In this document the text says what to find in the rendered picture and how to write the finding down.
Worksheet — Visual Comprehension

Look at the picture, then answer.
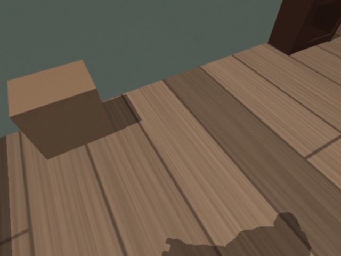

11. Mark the bookshelf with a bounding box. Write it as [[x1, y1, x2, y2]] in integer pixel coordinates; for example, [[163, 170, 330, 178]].
[[268, 0, 341, 56]]

